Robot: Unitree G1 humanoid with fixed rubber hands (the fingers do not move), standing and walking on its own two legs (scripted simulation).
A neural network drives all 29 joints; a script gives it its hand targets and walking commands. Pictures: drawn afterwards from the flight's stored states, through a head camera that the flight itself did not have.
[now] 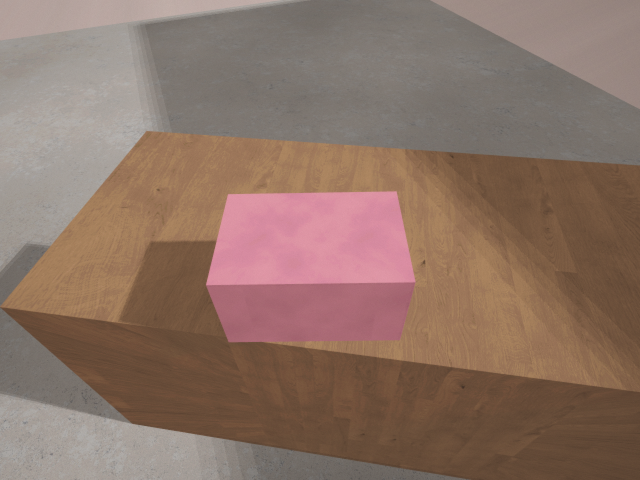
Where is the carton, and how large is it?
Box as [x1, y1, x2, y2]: [206, 191, 415, 341]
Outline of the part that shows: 396,191 228,194 206,286 228,341 399,339 415,282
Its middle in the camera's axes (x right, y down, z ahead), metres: -0.01 +0.05 +0.66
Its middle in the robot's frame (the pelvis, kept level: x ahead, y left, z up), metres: +0.46 +0.03 -0.04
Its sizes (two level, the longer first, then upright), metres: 0.289 0.192 0.163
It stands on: a pedestal, 0.65 m high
